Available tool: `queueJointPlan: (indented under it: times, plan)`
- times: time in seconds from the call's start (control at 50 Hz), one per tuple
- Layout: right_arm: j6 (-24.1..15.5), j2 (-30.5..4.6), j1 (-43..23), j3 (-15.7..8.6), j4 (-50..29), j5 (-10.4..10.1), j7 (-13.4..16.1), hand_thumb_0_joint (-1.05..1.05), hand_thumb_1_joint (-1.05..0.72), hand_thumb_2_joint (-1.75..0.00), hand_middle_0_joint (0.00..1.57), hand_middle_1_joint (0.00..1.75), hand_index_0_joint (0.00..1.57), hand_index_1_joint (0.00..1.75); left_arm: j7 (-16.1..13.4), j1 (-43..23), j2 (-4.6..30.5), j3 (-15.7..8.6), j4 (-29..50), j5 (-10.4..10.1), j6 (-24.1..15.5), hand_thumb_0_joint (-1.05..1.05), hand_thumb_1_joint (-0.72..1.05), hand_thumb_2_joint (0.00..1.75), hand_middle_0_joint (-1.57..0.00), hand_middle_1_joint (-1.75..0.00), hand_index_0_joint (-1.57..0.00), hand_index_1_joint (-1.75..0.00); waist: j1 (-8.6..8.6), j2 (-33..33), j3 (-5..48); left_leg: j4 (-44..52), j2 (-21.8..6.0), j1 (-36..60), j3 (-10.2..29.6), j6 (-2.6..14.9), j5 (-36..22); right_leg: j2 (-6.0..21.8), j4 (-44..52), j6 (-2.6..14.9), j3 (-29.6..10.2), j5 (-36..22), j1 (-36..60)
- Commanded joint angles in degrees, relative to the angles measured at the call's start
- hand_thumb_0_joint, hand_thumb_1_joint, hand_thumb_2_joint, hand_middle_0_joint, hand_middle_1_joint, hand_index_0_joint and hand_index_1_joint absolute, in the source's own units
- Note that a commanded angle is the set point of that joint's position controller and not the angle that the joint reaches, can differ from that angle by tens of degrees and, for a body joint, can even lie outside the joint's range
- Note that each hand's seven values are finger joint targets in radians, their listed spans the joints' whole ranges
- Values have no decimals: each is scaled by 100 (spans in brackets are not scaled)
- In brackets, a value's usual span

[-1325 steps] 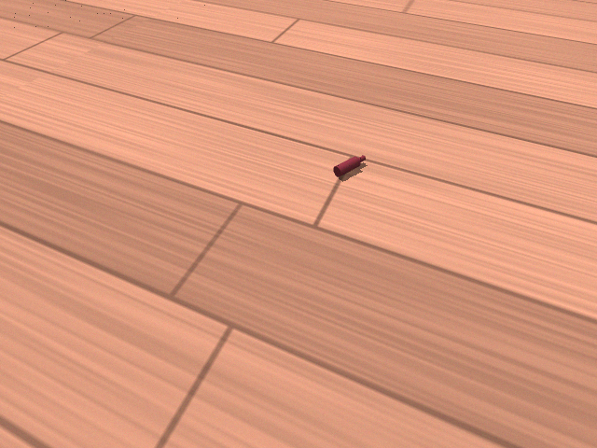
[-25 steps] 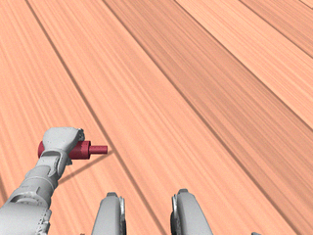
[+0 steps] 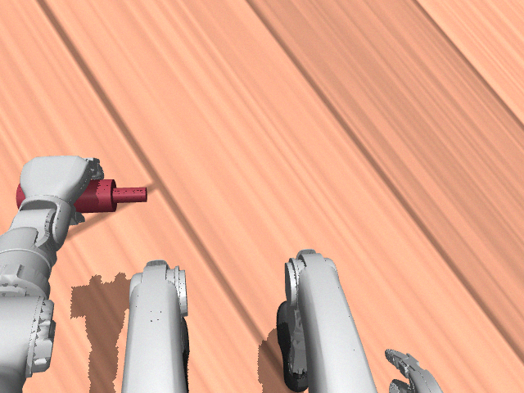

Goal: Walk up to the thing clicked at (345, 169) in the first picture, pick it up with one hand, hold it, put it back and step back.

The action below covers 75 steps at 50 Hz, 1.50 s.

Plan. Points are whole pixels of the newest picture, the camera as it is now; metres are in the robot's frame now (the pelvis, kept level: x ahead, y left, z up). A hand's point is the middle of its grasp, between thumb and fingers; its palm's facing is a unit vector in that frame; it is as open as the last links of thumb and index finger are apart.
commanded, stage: crouch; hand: left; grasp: from above
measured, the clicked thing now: (88, 196) +0.43 +0.26 -0.19
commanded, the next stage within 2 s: lower in 0.70 s
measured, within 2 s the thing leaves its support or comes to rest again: neither
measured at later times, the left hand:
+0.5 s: hand (85, 204) +0.43 +0.28 -0.24, palm faces -0.46 -0.03 -0.89, open 8.8 cm
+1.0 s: hand (91, 207) +0.44 +0.29 -0.29, palm faces -0.47 -0.04 -0.88, open 8.7 cm
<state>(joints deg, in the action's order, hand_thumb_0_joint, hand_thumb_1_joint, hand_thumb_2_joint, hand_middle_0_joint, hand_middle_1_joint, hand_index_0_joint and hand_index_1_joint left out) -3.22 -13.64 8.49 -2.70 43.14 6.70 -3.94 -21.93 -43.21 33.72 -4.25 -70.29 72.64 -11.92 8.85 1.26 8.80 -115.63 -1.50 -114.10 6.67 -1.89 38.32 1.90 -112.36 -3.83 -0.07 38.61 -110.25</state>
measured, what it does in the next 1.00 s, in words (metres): lowers itself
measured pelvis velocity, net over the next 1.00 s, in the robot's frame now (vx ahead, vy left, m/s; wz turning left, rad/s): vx -0.01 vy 0.01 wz -0.06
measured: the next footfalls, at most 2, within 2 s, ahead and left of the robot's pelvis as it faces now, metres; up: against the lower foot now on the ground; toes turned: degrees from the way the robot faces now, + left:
none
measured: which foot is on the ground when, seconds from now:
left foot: down 0.00-1.00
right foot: down 0.00-1.00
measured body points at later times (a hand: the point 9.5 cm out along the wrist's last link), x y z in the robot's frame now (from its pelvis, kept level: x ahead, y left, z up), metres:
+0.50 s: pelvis -0.01 +0.00 -0.08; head +0.22 +0.05 +0.30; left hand +0.45 +0.28 -0.19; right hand +0.03 -0.28 -0.19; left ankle +0.07 +0.13 -0.42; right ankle +0.08 -0.15 -0.42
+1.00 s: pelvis -0.01 +0.01 -0.12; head +0.23 +0.07 +0.26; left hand +0.46 +0.29 -0.24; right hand +0.04 -0.28 -0.22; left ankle +0.07 +0.13 -0.42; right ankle +0.08 -0.15 -0.42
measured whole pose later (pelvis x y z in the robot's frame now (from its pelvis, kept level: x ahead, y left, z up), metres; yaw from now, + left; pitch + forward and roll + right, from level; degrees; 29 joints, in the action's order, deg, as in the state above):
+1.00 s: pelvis -0.01 +0.01 -0.12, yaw -3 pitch +34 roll -8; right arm -3.5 -15.1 7.1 1.2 44.7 9.8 -8.3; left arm -24.6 -52.3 43.1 -8.4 -84.1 76.7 -16.2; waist 12.7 -0.6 2.7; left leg -137.1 -0.2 -132.5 9.4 -1.5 38.9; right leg -0.2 -132.1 -4.3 -0.6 39.3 -127.1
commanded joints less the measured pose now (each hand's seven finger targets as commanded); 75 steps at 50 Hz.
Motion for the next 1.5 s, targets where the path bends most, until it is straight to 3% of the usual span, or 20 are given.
queueJointPlan:
  times: [0.0, 0.04, 0.1, 0.18, 0.3, 0.34, 0.38, 0.46, 0.62, 0.78, 0.82, 0.92, 1.0, 1.02, 1.04, 1.18, 1.2, 1.26, 1.44, 1.48]
  plan:
    - [-69, -1322, 1228, -441, -154, 7, -23, 0, -91, -90, 20, 30, 20, 30, -317, -2222, 1833, -422, 1052, -20, -25, 0, 74, 71, -108, -59, -110, -58, 45, 1383, 4023, 1122, 98, 3339, -429, 211, -1262, -173, 974, 552, 547, -1282, 1250]
    - [-53, -1328, 1157, -434, -190, 8, -47, 0, -91, -90, 20, 30, 20, 30, -301, -1994, 1900, -464, 792, -1, 11, 0, 71, 73, -108, -57, -108, -57, -24, 1364, 4071, 927, 114, 3130, -511, 226, -1284, -199, 860, 548, 536, -1333, 1310]
    - [-25, -1346, 1122, -399, -189, 41, -83, 0, -91, -90, 20, 30, 20, 30, -247, -2127, 1778, -367, 745, -10, 4, 0, 73, 76, -108, -61, -109, -60, 130, 1266, 3914, 743, 126, 2743, -517, 252, -1201, -218, 710, 524, 573, -1323, 1184]
    - [-8, -1410, 1188, -379, -145, 48, -132, 0, -91, -90, 20, 30, 20, 30, -175, -2228, 2049, -457, 642, 15, -44, 0, 70, 74, -107, -60, -107, -59, 134, 1261, 3789, 537, 120, 2525, -510, 259, -1105, -226, 523, 522, 601, -1251, 1033]
    - [3, -1457, 1142, -306, -147, 74, -216, 0, -91, -90, 20, 30, 20, 30, -119, -2108, 2000, -420, 202, 13, -144, 0, 70, 69, -104, -61, -106, -59, 172, 1290, 3466, 336, 131, 2199, -477, 248, -845, -220, 241, 526, 656, -1037, 655]
    - [4, -1481, 1183, -328, -95, 92, -233, 0, -91, -90, 20, 30, 20, 30, -137, -2468, 2272, -526, 550, 42, -247, 0, 70, 69, -103, -61, -106, -59, 209, 1402, 3637, 195, 131, 2213, -490, 256, -905, -236, 142, 530, 651, -1107, 628]
    - [17, -1472, 1212, -301, -73, 105, -261, 0, -91, -90, 20, 30, 20, 30, -136, -2387, 2222, -496, 449, 89, -297, 0, 69, 69, -103, -61, -105, -59, 224, 1314, 3627, 74, 151, 2054, -526, 270, -986, -246, 88, 517, 653, -1188, 682]
    - [31, -1513, 1077, -298, -58, 125, -281, 0, -91, -90, 20, 30, 20, 30, -222, -2432, 2410, -579, 189, 142, -355, 0, 68, 70, -103, -61, -105, -59, 152, 1432, 3631, -47, 154, 1886, -559, 277, -765, -288, -59, 544, 665, -981, 439]
    - [-4, -1572, 1075, -247, 21, 186, -306, 0, -91, -90, 20, 30, 20, 30, -417, -2580, 2390, -586, -25, 236, -398, 0, 71, 65, -105, -58, -106, -56, 262, 1505, 3386, -187, 167, 1777, -478, 264, -515, -251, -364, 536, 751, -791, -75]
    - [-31, -1604, 1089, -233, 82, 219, -332, 0, -92, -91, 20, 30, 20, 30, -491, -2844, 2523, -619, 66, 246, -382, 0, 74, 67, -109, -57, -110, -56, 341, 1708, 3499, -382, 166, 1801, -452, 255, -748, -261, -610, 523, 773, -1012, -226]
    - [-26, -1562, 1049, -195, 87, 205, -346, 0, -91, -90, 20, 30, 20, 30, -465, -2617, 2287, -450, -268, 264, -347, 0, 70, 66, -110, -51, -110, -51, 331, 1634, 3391, -439, 176, 1716, -459, 245, -790, -278, -639, 540, 776, -1037, -272]
    - [-35, -1590, 1100, -63, 151, 283, -385, 0, -91, -90, 20, 30, 20, 30, -528, -2751, 2564, -629, -481, 308, -460, 0, 72, 65, -112, -49, -111, -50, 418, 1400, 3186, -734, 204, 1316, -471, 300, -902, -299, -769, 495, 821, -1148, -150]
    - [-28, -1638, 1014, -44, 131, 327, -421, 0, -91, -90, 20, 30, 20, 30, -584, -2505, 2468, -595, -829, 356, -557, 0, 78, 65, -115, -52, -115, -52, 444, 1412, 3215, -854, 204, 1342, -461, 287, -969, -326, -892, 486, 861, -1204, -212]
    - [-36, -1649, 1038, -56, 173, 360, -432, 0, -91, -90, 20, 30, 20, 30, -619, -2843, 2664, -657, -469, 362, -628, 0, 79, 64, -114, -53, -115, -52, 502, 1519, 3237, -921, 191, 1308, -474, 291, -941, -347, -916, 482, 869, -1225, -178]
    - [-31, -1663, 977, -46, 131, 362, -430, 0, -91, -90, 20, 30, 20, 30, -653, -2543, 2666, -730, -769, 362, -610, 0, 78, 65, -115, -52, -115, -51, 411, 1513, 3190, -901, 198, 1301, -465, 287, -892, -335, -952, 487, 879, -1134, -245]
    - [-22, -1737, 958, -45, 197, 489, -478, 0, -91, -90, 20, 30, 20, 30, -878, -2595, 2913, -911, -394, 468, -661, 0, 83, 63, -117, -52, -118, -51, 472, 1891, 3354, -1064, 167, 1510, -437, 263, -1112, -361, -1180, 432, 966, -1349, -269]
    - [-11, -1714, 884, -51, 185, 454, -475, 0, -91, -90, 20, 30, 20, 30, -896, -2521, 2917, -922, -410, 436, -642, 0, 81, 64, -117, -50, -117, -50, 407, 1796, 3417, -1111, 164, 1432, -432, 267, -1113, -382, -1218, 459, 948, -1364, -279]
    - [-5, -1707, 852, -6, 205, 505, -495, 0, -90, -90, 20, 30, 20, 30, -948, -2487, 2770, -826, -630, 436, -605, 0, 79, 61, -114, -47, -115, -46, 506, 1789, 3272, -1182, 167, 1302, -430, 270, -1106, -392, -1265, 444, 954, -1388, -326]
    - [-75, -1840, 726, 111, 215, 624, -561, 0, -90, -89, 20, 30, 20, 30, -1093, -2540, 3047, -949, -1033, 500, -704, 0, 87, 59, -117, -49, -118, -47, 621, 1758, 2916, -1435, 160, 1031, -368, 265, -969, -441, -1447, 432, 1101, -1299, -449]
    - [-97, -1830, 722, 171, 249, 682, -592, 0, -90, -89, 20, 30, 20, 30, -1126, -2330, 2875, -870, -1281, 514, -660, 0, 88, 61, -117, -51, -119, -49, 661, 1747, 2903, -1470, 160, 1122, -352, 259, -1071, -451, -1509, 378, 1143, -1391, -410]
